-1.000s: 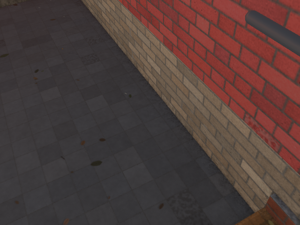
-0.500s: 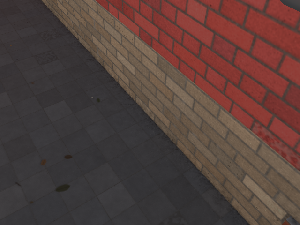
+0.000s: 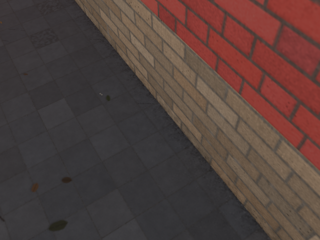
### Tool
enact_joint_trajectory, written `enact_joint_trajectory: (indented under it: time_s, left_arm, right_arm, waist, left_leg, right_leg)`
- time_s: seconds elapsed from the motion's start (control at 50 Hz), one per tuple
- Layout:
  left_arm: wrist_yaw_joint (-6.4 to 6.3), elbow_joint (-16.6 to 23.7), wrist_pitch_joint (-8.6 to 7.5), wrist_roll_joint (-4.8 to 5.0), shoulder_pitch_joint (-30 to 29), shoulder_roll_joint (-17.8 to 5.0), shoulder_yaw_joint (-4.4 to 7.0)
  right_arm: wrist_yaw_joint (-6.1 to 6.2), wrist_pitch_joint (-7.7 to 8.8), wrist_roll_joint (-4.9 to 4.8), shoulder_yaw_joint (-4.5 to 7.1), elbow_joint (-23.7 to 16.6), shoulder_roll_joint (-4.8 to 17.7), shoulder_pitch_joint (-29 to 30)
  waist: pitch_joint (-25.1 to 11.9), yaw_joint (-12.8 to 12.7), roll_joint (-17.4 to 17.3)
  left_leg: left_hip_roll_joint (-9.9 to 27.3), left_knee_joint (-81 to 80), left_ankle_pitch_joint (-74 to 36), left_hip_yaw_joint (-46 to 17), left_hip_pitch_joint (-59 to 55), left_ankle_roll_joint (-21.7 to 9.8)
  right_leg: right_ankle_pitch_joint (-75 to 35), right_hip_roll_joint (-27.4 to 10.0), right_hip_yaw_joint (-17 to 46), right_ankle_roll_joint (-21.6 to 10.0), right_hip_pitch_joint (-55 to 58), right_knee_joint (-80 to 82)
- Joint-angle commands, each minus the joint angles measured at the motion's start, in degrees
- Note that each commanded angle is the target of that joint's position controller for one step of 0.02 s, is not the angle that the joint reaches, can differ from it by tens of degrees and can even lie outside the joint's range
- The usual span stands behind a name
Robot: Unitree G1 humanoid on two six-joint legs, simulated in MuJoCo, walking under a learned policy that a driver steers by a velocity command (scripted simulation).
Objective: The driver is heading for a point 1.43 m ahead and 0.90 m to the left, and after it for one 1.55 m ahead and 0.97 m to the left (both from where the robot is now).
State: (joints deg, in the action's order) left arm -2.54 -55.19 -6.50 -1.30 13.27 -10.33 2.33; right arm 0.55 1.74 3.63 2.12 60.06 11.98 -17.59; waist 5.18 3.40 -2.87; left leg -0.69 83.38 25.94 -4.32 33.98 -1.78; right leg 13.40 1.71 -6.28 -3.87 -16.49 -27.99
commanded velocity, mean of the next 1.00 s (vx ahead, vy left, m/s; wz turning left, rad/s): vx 0.07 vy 0.00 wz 0.55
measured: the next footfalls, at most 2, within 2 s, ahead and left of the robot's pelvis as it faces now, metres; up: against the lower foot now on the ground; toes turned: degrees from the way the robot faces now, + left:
left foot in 0.22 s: +0.25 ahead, +0.13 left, +0.00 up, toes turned +6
right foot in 0.72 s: +0.28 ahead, -0.07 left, +0.00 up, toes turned +30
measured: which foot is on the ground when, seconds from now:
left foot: up 0.00-0.20, down 0.22-0.72, up 0.74-1.00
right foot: down 0.00-0.24, up 0.26-0.70, down 0.72-1.00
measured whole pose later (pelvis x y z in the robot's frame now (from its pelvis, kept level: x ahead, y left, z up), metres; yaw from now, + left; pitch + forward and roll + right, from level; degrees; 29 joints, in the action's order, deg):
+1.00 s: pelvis +0.19 +0.02 +0.01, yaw +35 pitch +0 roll +3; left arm -2.6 -46.2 -0.1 0.1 10.8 -15.5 2.5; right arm -2.8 -4.4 0.6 4.8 42.8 17.6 -11.7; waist 4.3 0.1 -1.9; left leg -5.0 54.4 20.6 -2.5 25.9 0.0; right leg 14.5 -5.9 -3.7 0.7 -10.7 -25.7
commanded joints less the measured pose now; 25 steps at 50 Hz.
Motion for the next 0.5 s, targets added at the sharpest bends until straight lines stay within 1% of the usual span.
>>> enact_joint_trajectory:
  time_s: [0.02,0.04,0.06,0.08,0.1,0.12,0.14,0.16,0.18,0.2,0.22,0.24,0.26,0.28,0.3,0.32,0.34,0.36,0.38,0.4,0.42,0.44,0.46,0.48,0.5]
  left_arm:
    - [-2.29,1.51,-1.04,1.42,7.69,-7.36,1.22]
    - [-2.05,2.4,-1.1,1.56,5.49,-7.99,1.06]
    - [-1.74,3.19,-1.06,1.77,3.72,-7.76,0.91]
    - [-1.25,3.59,-1.25,1.96,3.25,-7.65,0.74]
    - [-0.95,4.2,-1.25,2.23,2.7,-7.21,0.63]
    - [-0.86,4.62,-1.18,2.55,2.43,-7.23,0.64]
    - [-0.69,4.26,-0.06,3.63,2.27,-6.29,0.02]
    - [-0.94,4.26,0.91,3.24,3.29,-6.74,-0.03]
    - [-1.25,3.71,1.97,2.25,5.24,-7.03,-0.09]
    - [-1.33,3.98,2.94,1.43,6.75,-8.57,0.19]
    - [-1.32,4.3,3.96,0.71,8.43,-10.25,0.54]
    - [-0.74,6.25,4.47,-0.1,13.76,-9.5,0.39]
    - [-0.94,9.28,5.4,0.23,11.8,-6.84,-0.6]
    - [-1.28,9.18,6.11,-1.0,8.62,-8.42,-0.27]
    - [-1.62,8.95,6.82,0.12,6.84,-8.07,-0.18]
    - [-1.48,8.01,6.98,0.54,7.5,-8.88,0.04]
    - [-1.44,8.02,7.62,-0.22,6.63,-9.54,0.44]
    - [-1.32,7.57,8.52,-0.61,6.95,-9.53,0.58]
    - [-1.0,8.12,9.25,-0.72,5.15,-9.43,0.87]
    - [-0.74,8.53,9.76,-0.35,3.48,-9.57,1.05]
    - [-0.43,9.02,10.42,-0.11,1.74,-8.97,1.03]
    - [-0.19,9.53,10.72,0.0,0.02,-8.42,1.05]
    - [-0.01,9.62,10.54,0.59,-0.44,-7.96,0.88]
    - [0.14,10.3,10.4,0.94,-2.92,-8.51,0.92]
    - [0.19,10.69,10.34,0.91,-4.64,-8.59,0.97]
  right_arm:
    - [-1.55,-0.92,0.19,-0.03,-6.04,0.06,-0.5]
    - [-2.28,-0.64,-1.01,-0.77,-8.61,-0.74,1.78]
    - [-2.89,-0.4,-1.66,-1.08,-9.51,-0.98,2.78]
    - [-3.18,-0.32,-1.75,-1.02,-10.19,-0.29,3.46]
    - [-3.14,-0.49,-2.0,-0.8,-10.68,0.75,3.62]
    - [-3.16,-0.89,-1.68,-0.66,-11.49,1.55,4.61]
    - [-3.3,-1.17,-1.62,-1.03,-12.52,1.62,8.08]
    - [-3.46,-1.23,-1.28,-1.0,-13.15,2.45,9.43]
    - [-3.6,-0.88,-0.58,-0.74,-13.53,3.47,9.44]
    - [-3.78,-0.2,0.16,-0.24,-13.25,4.9,6.83]
    - [-3.57,0.89,0.52,0.34,-12.44,6.58,2.62]
    - [-3.45,1.41,0.32,1.96,-13.22,13.18,1.16]
    - [-2.42,0.19,-1.83,3.67,-14.54,17.06,-1.97]
    - [-1.59,-0.72,-3.59,3.64,-15.74,15.41,-1.97]
    - [-1.24,-1.49,-2.88,3.06,-16.78,13.31,3.88]
    - [-0.77,-1.58,-1.92,2.11,-17.14,10.77,5.89]
    - [-0.55,-1.49,-1.98,1.83,-17.97,9.79,7.29]
    - [-0.63,-1.57,-1.95,1.61,-18.71,8.96,8.64]
    - [-0.63,-1.5,-2.1,1.74,-19.04,9.18,8.56]
    - [-0.86,-1.08,-1.9,2.21,-19.35,10.45,8.26]
    - [-1.13,-0.97,-2.03,2.47,-19.4,10.57,8.04]
    - [-1.29,-1.03,-2.1,2.75,-19.62,11.02,7.6]
    - [-1.03,-1.22,-1.47,3.17,-19.12,11.51,5.89]
    - [-1.12,-1.48,-1.77,3.24,-18.8,11.22,4.82]
    - [-1.05,-1.76,-1.89,3.45,-18.87,11.43,4.56]
  waist:
    - [-5.27,-0.39,4.9]
    - [-5.54,0.46,7.14]
    - [-7.13,0.9,8.31]
    - [-7.64,1.42,9.51]
    - [-8.49,1.91,10.56]
    - [-8.56,1.98,10.99]
    - [-9.76,1.4,12.58]
    - [-9.5,0.83,12.03]
    - [-9.06,0.59,10.77]
    - [-9.93,1.07,9.53]
    - [-11.64,2.45,6.33]
    - [-15.82,0.2,-6.93]
    - [-22.7,1.79,-10.63]
    - [-20.91,2.39,1.22]
    - [-13.94,-0.19,1.02]
    - [-8.99,-2.43,1.24]
    - [-7.38,-3.77,-2.02]
    - [-7.72,-4.49,-4.49]
    - [-8.42,-4.49,-4.07]
    - [-9.11,-4.21,-4.05]
    - [-9.64,-4.29,-3.37]
    - [-9.91,-4.02,-3.12]
    - [-8.72,-3.61,-4.7]
    - [-8.28,-2.57,-4.54]
    - [-7.66,-2.12,-5.08]
  left_leg:
    - [3.56,-20.68,-12.15,-1.37,0.21,2.38]
    - [3.5,-28.9,-17.83,-0.34,-3.53,1.71]
    - [2.29,-35.52,-23.13,1.37,-8.71,0.88]
    - [0.68,-39.41,-27.25,3.29,-14.05,0.0]
    - [-0.19,-40.88,-29.45,4.15,-17.43,-0.32]
    - [-0.22,-41.98,-30.09,4.24,-18.23,-0.66]
    - [0.2,-44.04,-30.46,4.45,-16.98,-1.92]
    - [-0.37,-45.39,-28.0,4.67,-16.7,-2.7]
    - [-1.63,-46.73,-25.33,5.5,-17.61,-3.9]
    - [-3.33,-49.33,-21.39,5.9,-19.86,-5.47]
    - [-3.49,-55.53,-24.14,4.05,-25.31,-7.65]
    - [10.62,-52.33,-61.43,-11.88,-39.83,-13.15]
    - [24.06,-53.06,-74.5,-31.86,-48.07,-24.89]
    - [21.52,-55.48,-66.3,-27.37,-41.5,-22.7]
    - [18.46,-57.72,-57.26,-22.95,-32.45,-20.77]
    - [14.92,-60.52,-50.14,-19.5,-26.54,-16.98]
    - [12.08,-61.85,-44.97,-17.89,-23.03,-14.22]
    - [10.06,-63.03,-40.49,-16.89,-20.23,-12.78]
    - [8.68,-63.3,-38.32,-16.59,-19.14,-12.14]
    - [8.41,-63.65,-38.23,-16.73,-18.5,-11.84]
    - [7.6,-63.54,-35.2,-17.13,-18.06,-11.28]
    - [7.19,-64.09,-30.69,-17.98,-17.7,-10.73]
    - [6.34,-64.62,-24.59,-18.38,-16.36,-9.78]
    - [5.98,-65.89,-16.96,-20.32,-16.41,-8.9]
    - [5.6,-66.9,-10.21,-21.79,-16.48,-8.35]
  right_leg:
    - [-53.13,-19.65,9.74,-10.56,1.83,8.32]
    - [-52.95,-17.9,6.31,-8.94,-0.07,9.31]
    - [-50.83,-15.96,2.89,-7.13,-1.98,9.02]
    - [-49.5,-14.06,-0.05,-5.56,-3.55,8.87]
    - [-46.8,-13.69,-1.2,-4.31,-3.68,7.79]
    - [-44.96,-14.22,-1.67,-3.12,-2.61,7.01]
    - [-46.12,-16.07,-1.36,-2.21,1.56,5.94]
    - [-46.33,-16.21,-1.78,-1.48,4.21,3.55]
    - [-46.94,-16.01,-2.88,-1.34,6.15,-1.87]
    - [-46.62,-15.84,-3.3,-1.4,7.12,-9.92]
    - [-38.88,-14.51,-4.58,0.19,5.03,-21.04]
    - [3.45,-9.42,-6.5,3.05,-8.41,-38.89]
    - [29.0,1.46,-1.82,4.42,-21.47,-56.42]
    - [23.64,-3.07,7.08,3.7,-20.68,-55.14]
    - [20.0,-3.87,7.83,3.46,-19.97,-51.71]
    - [16.11,-4.99,7.74,3.46,-18.41,-45.57]
    - [13.89,-5.42,8.0,3.14,-15.91,-40.66]
    - [12.15,-4.68,7.44,3.16,-13.06,-38.38]
    - [10.3,-3.92,7.44,3.43,-11.85,-37.09]
    - [10.17,-3.16,6.94,3.67,-10.81,-35.78]
    - [9.53,-2.95,7.52,4.01,-10.73,-33.47]
    - [8.83,-2.61,7.69,4.27,-10.76,-31.43]
    - [8.19,-2.55,7.94,4.75,-10.96,-29.49]
    - [7.91,-2.37,8.39,5.02,-11.24,-27.48]
    - [7.54,-2.04,8.79,5.31,-11.76,-25.52]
